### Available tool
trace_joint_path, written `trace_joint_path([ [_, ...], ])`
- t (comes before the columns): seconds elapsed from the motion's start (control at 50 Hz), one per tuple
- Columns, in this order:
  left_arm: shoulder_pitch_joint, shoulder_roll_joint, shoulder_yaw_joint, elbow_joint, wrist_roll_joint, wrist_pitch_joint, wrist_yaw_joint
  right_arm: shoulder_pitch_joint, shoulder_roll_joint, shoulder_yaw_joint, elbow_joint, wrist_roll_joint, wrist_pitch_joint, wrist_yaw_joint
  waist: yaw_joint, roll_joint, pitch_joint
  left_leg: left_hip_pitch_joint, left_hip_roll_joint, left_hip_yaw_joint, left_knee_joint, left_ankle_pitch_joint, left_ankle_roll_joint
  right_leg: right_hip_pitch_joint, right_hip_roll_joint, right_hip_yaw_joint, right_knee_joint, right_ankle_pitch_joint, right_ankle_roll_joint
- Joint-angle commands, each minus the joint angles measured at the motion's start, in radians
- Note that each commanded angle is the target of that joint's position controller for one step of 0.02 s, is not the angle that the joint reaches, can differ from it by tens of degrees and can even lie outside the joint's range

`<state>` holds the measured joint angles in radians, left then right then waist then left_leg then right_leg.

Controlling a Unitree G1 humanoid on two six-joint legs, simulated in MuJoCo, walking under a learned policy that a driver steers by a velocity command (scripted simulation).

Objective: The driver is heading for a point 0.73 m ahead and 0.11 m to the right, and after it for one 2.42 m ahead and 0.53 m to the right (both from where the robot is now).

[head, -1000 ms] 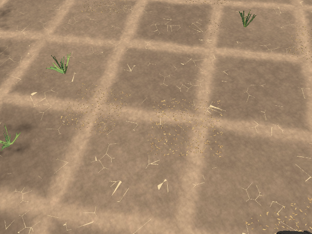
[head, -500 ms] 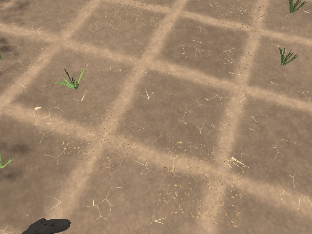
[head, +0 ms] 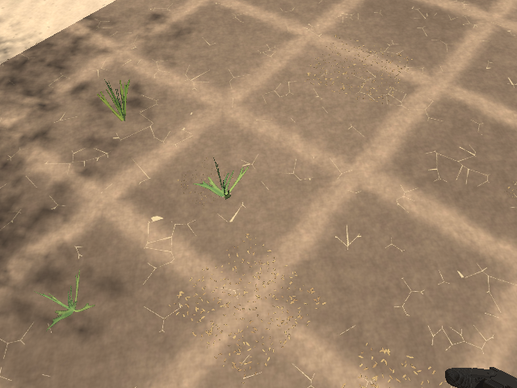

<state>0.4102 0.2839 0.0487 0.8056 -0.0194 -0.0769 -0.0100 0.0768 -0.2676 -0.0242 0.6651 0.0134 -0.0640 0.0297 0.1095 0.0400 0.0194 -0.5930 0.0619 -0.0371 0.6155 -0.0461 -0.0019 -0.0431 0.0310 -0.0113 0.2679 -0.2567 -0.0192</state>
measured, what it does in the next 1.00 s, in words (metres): walks ahead, turning right: left foot, then right foot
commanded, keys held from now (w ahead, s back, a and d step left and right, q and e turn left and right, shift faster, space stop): w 0.06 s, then w+e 0.76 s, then w+q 0.10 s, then q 0.08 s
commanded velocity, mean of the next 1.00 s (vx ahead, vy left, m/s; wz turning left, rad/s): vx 0.49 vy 0.00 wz -0.33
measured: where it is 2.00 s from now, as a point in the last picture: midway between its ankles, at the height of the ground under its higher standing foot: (347, 310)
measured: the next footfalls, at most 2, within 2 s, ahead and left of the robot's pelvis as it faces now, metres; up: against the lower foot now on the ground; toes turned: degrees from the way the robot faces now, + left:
left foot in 0.10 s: +0.22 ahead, +0.13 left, +0.00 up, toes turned +0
right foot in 0.64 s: +0.49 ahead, -0.13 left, +0.00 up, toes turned -19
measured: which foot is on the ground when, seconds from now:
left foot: up 0.00-0.08, down 0.10-0.66, up 0.68-1.00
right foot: down 0.00-0.10, up 0.12-0.62, down 0.64-1.00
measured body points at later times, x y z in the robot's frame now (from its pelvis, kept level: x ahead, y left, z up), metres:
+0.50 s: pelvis +0.26 +0.04 +0.00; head +0.28 +0.03 +0.45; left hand +0.48 +0.25 -0.10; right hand +0.25 -0.25 -0.13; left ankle +0.18 +0.14 -0.74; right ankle +0.42 -0.15 -0.69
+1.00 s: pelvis +0.53 -0.07 +0.00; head +0.55 -0.09 +0.45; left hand +0.72 +0.16 -0.10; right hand +0.60 -0.37 -0.10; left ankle +0.78 +0.02 -0.69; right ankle +0.45 -0.12 -0.74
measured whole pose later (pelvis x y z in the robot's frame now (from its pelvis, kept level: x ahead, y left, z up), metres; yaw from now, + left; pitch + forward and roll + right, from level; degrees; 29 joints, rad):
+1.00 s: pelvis +0.53 -0.07 +0.00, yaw -24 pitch +1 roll -1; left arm 0.29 0.28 0.05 0.71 0.00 -0.05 0.00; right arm 0.10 -0.30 -0.04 0.74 0.00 -0.09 0.03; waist 0.05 0.05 0.05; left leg -0.65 0.11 -0.05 0.64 0.10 -0.04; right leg -0.07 0.11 0.06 0.28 -0.22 -0.08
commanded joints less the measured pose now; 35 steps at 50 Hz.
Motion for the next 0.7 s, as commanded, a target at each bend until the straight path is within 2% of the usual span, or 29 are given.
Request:
trace_joint_path([
  [0.02, -0.008, 0.188, 0.047, -0.037, -0.009, -0.001, 0.007, -0.101, -0.075, -0.021, -0.098, 0.007, -0.023, 0.010, -0.032, -0.131, 0.031, 0.053, -0.020, 0.017, -0.072, 0.005, 0.026, -0.014, -0.276, 0.164, -0.071, 0.265, -0.160],
  [0.06, -0.020, 0.202, 0.051, -0.028, -0.010, 0.010, 0.011, -0.055, -0.099, -0.033, -0.090, 0.004, -0.027, 0.012, -0.076, -0.133, 0.006, 0.148, -0.041, 0.038, -0.119, -0.033, 0.057, 0.015, -0.280, 0.150, -0.001, 0.391, -0.136],
  [0.08, -0.022, 0.193, 0.047, -0.026, -0.012, 0.014, 0.013, 0.031, -0.125, -0.049, -0.065, -0.002, -0.028, 0.007, -0.125, -0.117, -0.044, 0.298, -0.062, 0.055, -0.155, -0.033, 0.079, -0.010, -0.244, 0.123, 0.110, 0.523, -0.115],
  [0.1, -0.023, 0.163, 0.033, -0.030, -0.003, 0.014, 0.014, 0.178, -0.174, -0.074, -0.030, -0.008, -0.027, -0.004, -0.196, -0.091, -0.143, 0.528, -0.023, 0.020, -0.148, -0.024, 0.112, -0.103, -0.191, 0.086, 0.300, 0.520, -0.084],
  [0.12, -0.012, 0.081, 0.004, -0.067, 0.022, 0.006, 0.014, 0.339, -0.258, -0.093, -0.012, -0.028, -0.021, -0.017, -0.240, 0.073, -0.297, 0.845, 0.220, -0.275, -0.142, -0.054, 0.193, -0.371, -0.095, 0.028, 0.652, 0.185, -0.029],
  [0.14, 0.077, 0.038, -0.010, -0.072, 0.003, -0.010, 0.015, 0.360, -0.275, -0.094, -0.003, -0.025, -0.014, -0.012, -0.202, 0.276, -0.373, 0.967, 0.358, -0.641, -0.270, -0.254, 0.297, -0.629, 0.010, 0.091, 0.887, -0.337, -0.002],
  [0.16, 0.010, 0.144, 0.018, -0.064, -0.020, -0.015, 0.013, 0.331, -0.188, -0.073, 0.001, -0.010, -0.015, -0.012, -0.222, 0.146, -0.251, 0.874, 0.323, -0.583, -0.306, -0.366, 0.264, -0.723, -0.043, 0.156, 0.983, -0.294, -0.001],
  [0.18, -0.056, 0.162, 0.027, -0.082, -0.026, -0.016, 0.009, 0.275, -0.154, -0.061, 0.002, -0.005, -0.017, -0.012, -0.204, 0.105, -0.140, 0.753, 0.290, -0.435, -0.327, -0.329, 0.230, -0.742, -0.083, 0.137, 0.973, -0.198, -0.007],
  [0.2, -0.086, 0.147, 0.027, -0.081, -0.016, -0.012, 0.013, 0.211, -0.129, -0.053, 0.000, -0.013, -0.020, -0.009, -0.171, 0.051, -0.091, 0.646, 0.246, -0.344, -0.358, -0.255, 0.209, -0.705, -0.118, 0.122, 0.937, -0.117, -0.002],
  [0.22, -0.093, 0.136, 0.031, -0.079, -0.007, -0.003, 0.014, 0.169, -0.101, -0.047, 0.001, -0.019, -0.026, -0.006, -0.145, 0.057, -0.048, 0.567, 0.211, -0.264, -0.392, -0.175, 0.199, -0.674, -0.141, 0.123, 0.899, -0.060, 0.005],
  [0.24, -0.071, 0.117, 0.030, -0.072, -0.008, 0.010, 0.012, 0.146, -0.092, -0.046, 0.006, -0.026, -0.034, -0.005, -0.119, 0.080, -0.040, 0.509, 0.193, -0.202, -0.423, -0.117, 0.193, -0.622, -0.157, 0.127, 0.887, -0.017, 0.012],
  [0.26, -0.058, 0.095, 0.027, -0.064, -0.010, 0.021, 0.011, 0.136, -0.085, -0.048, 0.015, -0.028, -0.044, -0.006, -0.107, 0.075, -0.035, 0.476, 0.183, -0.154, -0.444, -0.055, 0.196, -0.598, -0.159, 0.123, 0.885, 0.008, 0.019],
  [0.3, -0.074, 0.076, 0.027, -0.073, -0.009, 0.035, 0.013, 0.134, -0.099, -0.056, 0.037, -0.029, -0.056, -0.009, -0.095, 0.043, -0.012, 0.449, 0.183, -0.070, -0.470, 0.051, 0.201, -0.620, -0.159, 0.133, 0.859, 0.065, 0.033],
  [0.36, -0.139, 0.062, 0.025, -0.100, -0.003, 0.034, 0.010, 0.152, -0.118, -0.064, 0.067, -0.031, -0.057, -0.020, -0.107, 0.014, 0.013, 0.478, 0.175, 0.028, -0.484, 0.140, 0.195, -0.671, -0.152, 0.142, 0.722, 0.198, 0.042],
  [0.4, -0.194, 0.050, 0.019, -0.117, -0.002, 0.028, -0.003, 0.154, -0.132, -0.066, 0.078, -0.027, -0.052, -0.027, -0.125, 0.008, 0.027, 0.486, 0.158, 0.094, -0.492, 0.152, 0.178, -0.647, -0.145, 0.107, 0.593, 0.297, 0.035],
  [0.44, -0.271, 0.035, 0.010, -0.146, 0.000, 0.026, -0.016, 0.183, -0.152, -0.071, 0.095, -0.022, -0.046, -0.033, -0.157, -0.007, 0.051, 0.513, 0.167, 0.132, -0.498, 0.157, 0.169, -0.638, -0.139, 0.061, 0.496, 0.343, 0.023],
  [0.52, -0.384, 0.029, 0.004, -0.213, -0.002, 0.026, -0.043, 0.253, -0.179, -0.080, 0.134, -0.006, -0.016, -0.039, -0.194, -0.017, 0.085, 0.661, 0.213, 0.176, -0.449, 0.229, 0.157, -0.693, -0.127, 0.011, 0.384, 0.284, -0.015],
  [0.54, -0.396, 0.033, 0.006, -0.228, -0.003, 0.027, -0.050, 0.257, -0.185, -0.083, 0.138, -0.002, -0.007, -0.040, -0.190, -0.011, 0.083, 0.692, 0.221, 0.188, -0.421, 0.290, 0.149, -0.689, -0.117, -0.007, 0.369, 0.244, -0.028],
  [0.58, -0.375, 0.058, 0.019, -0.245, -0.003, 0.031, -0.058, 0.243, -0.212, -0.090, 0.135, 0.002, 0.009, -0.048, -0.155, 0.023, 0.038, 0.725, 0.221, 0.220, -0.314, 0.586, 0.127, -0.595, -0.062, -0.065, 0.358, 0.146, -0.063],
  [0.6, -0.328, 0.080, 0.031, -0.242, -0.002, 0.036, -0.058, 0.236, -0.228, -0.094, 0.131, 0.005, 0.016, -0.053, -0.121, 0.046, -0.004, 0.733, 0.219, 0.232, -0.221, 0.748, 0.117, -0.516, -0.025, -0.092, 0.365, 0.091, -0.085],
  [0.62, -0.226, 0.117, 0.052, -0.224, -0.003, 0.040, -0.054, 0.227, -0.238, -0.097, 0.126, 0.006, 0.024, -0.058, -0.061, 0.052, -0.063, 0.708, 0.206, 0.243, -0.070, 0.833, 0.104, -0.380, 0.014, -0.107, 0.353, 0.065, -0.113],
  [0.64, -0.065, 0.169, 0.084, -0.186, -0.004, 0.044, -0.040, 0.209, -0.230, -0.091, 0.119, 0.010, 0.025, -0.062, 0.030, 0.023, -0.143, 0.588, 0.167, 0.265, 0.154, 0.753, 0.071, -0.126, 0.042, -0.086, 0.273, 0.130, -0.155],
  [0.66, 0.043, 0.258, 0.108, -0.162, -0.007, 0.056, -0.016, 0.250, -0.150, -0.063, 0.097, -0.025, 0.012, -0.059, 0.035, -0.155, -0.233, 0.300, 0.095, 0.258, 0.477, 0.170, 0.029, 0.182, -0.144, 0.201, 0.275, 0.192, -0.222],
  [0.68, -0.016, 0.309, 0.107, -0.197, -0.007, 0.042, -0.018, 0.301, -0.064, -0.030, 0.043, -0.027, -0.023, -0.041, -0.062, -0.318, -0.362, -0.088, -0.128, 0.083, 0.802, -0.545, -0.020, 0.453, -0.365, 0.800, 0.113, 0.001, -0.437],
  [0.7, 0.000, 0.216, 0.083, -0.204, -0.001, 0.032, -0.024, 0.185, -0.167, -0.052, 0.032, 0.006, -0.059, -0.023, 0.017, -0.158, -0.363, -0.193, -0.068, -0.079, 0.828, -0.500, 0.002, 0.439, -0.360, 0.786, 0.033, -0.057, -0.390],
])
